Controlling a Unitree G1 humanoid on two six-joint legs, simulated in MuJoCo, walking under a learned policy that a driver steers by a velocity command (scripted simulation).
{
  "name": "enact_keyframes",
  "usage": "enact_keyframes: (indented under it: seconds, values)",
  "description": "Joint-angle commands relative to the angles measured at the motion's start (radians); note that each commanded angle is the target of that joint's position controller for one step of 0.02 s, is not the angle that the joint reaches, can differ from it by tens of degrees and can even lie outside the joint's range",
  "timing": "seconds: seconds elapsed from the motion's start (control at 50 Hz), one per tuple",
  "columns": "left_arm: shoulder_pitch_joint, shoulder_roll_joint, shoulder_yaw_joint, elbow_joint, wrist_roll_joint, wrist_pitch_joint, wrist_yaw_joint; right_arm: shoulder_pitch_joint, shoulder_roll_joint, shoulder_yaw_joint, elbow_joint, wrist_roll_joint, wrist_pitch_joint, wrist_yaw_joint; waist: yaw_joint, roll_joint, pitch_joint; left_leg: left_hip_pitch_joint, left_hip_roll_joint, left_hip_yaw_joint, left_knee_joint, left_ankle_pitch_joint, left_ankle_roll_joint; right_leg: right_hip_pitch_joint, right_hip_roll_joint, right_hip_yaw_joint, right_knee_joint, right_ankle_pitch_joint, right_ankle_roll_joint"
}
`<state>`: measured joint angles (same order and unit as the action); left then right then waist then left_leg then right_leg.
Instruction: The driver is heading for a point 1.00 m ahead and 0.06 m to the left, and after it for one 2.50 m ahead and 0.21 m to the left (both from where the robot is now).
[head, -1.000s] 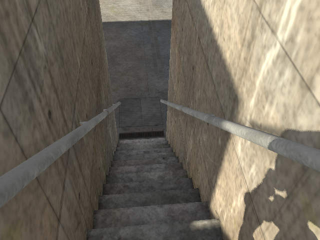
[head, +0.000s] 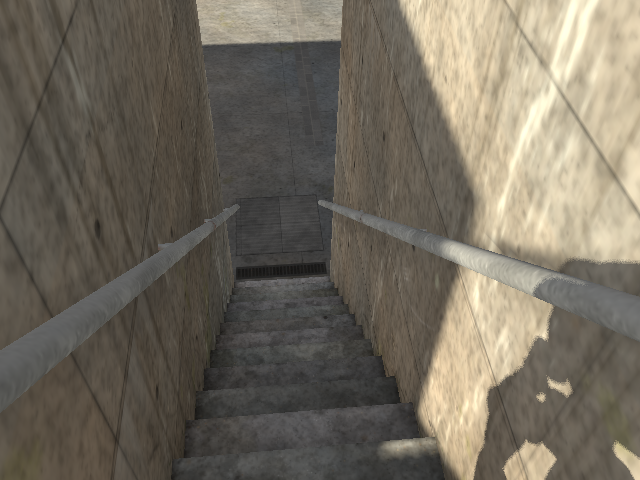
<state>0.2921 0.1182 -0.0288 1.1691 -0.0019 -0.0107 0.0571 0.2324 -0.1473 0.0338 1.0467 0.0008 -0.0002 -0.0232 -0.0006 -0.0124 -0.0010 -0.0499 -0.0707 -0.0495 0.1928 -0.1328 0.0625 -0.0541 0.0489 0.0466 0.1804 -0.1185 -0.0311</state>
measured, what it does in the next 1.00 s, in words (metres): stands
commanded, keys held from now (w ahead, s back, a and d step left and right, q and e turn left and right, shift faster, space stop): w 1.00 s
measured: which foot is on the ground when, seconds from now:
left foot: down 0.00-1.00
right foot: down 0.00-1.00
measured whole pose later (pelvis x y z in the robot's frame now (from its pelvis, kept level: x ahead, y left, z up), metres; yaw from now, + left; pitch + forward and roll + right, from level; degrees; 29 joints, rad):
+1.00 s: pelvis +0.00 +0.00 +0.00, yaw +0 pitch +0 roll +0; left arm 0.29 0.12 -0.02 1.16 0.00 -0.01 0.05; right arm 0.24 -0.15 0.03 1.05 0.00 0.00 -0.02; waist 0.00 -0.01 0.00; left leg -0.05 -0.07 -0.05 0.19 -0.13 0.06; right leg -0.06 0.05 0.05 0.18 -0.12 -0.03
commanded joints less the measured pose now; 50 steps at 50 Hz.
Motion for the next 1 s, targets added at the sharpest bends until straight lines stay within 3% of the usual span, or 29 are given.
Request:
enact_keyframes:
  seconds: [0.02,1.0]
  values:
    - [0.053,0.044,0.004,-0.014,0.000,-0.008,-0.002,0.030,-0.080,-0.013,-0.026,-0.001,-0.005,-0.002,-0.002,0.003,0.037,-0.033,0.174,-0.141,-0.022,0.134,0.015,-0.012,-0.148,0.122,-0.009,0.133,-0.028]
    - [0.057,0.042,0.007,-0.020,0.000,-0.009,-0.004,0.038,-0.079,-0.014,-0.029,-0.002,-0.004,-0.001,-0.003,0.004,0.039,-0.034,0.171,-0.144,-0.026,0.125,0.014,-0.016,-0.145,0.123,-0.007,0.122,-0.026]
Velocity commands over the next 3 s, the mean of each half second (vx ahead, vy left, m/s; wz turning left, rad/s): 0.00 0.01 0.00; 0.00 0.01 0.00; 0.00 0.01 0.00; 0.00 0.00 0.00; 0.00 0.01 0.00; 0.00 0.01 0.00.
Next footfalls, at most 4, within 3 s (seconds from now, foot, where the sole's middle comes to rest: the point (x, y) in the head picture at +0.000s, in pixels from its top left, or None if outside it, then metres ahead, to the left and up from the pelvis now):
none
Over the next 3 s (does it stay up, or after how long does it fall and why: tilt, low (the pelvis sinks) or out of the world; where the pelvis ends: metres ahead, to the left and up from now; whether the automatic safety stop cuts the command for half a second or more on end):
stays up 0.00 0.00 0.00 its command is cut before an obstacle from the start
